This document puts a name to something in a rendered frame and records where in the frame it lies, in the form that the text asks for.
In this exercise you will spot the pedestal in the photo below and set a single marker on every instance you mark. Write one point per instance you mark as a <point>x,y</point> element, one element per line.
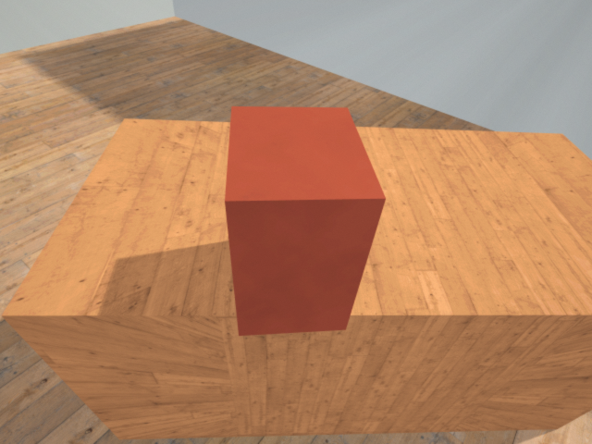
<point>474,311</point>

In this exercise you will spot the carton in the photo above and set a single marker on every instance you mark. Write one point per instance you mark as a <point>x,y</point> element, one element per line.
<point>303,203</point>

